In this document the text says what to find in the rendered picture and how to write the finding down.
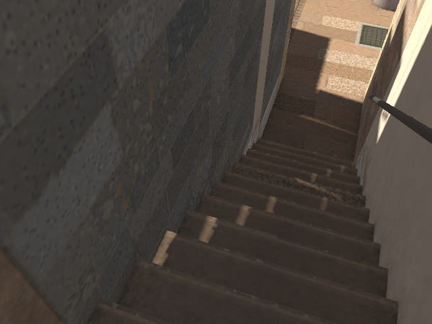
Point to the stairs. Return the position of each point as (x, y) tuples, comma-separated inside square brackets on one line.
[(179, 300)]

